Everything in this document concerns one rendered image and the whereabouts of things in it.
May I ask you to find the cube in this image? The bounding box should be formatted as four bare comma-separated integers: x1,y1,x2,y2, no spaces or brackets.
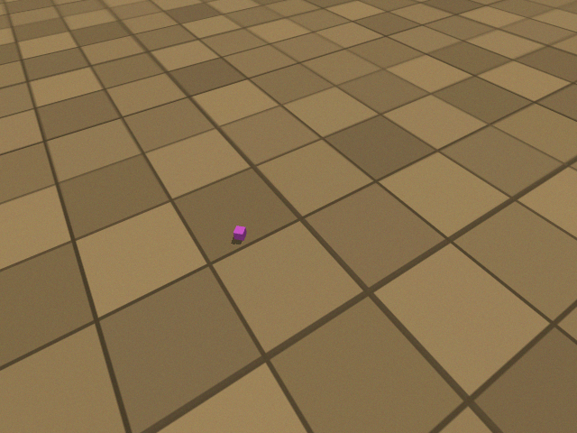
234,226,247,241

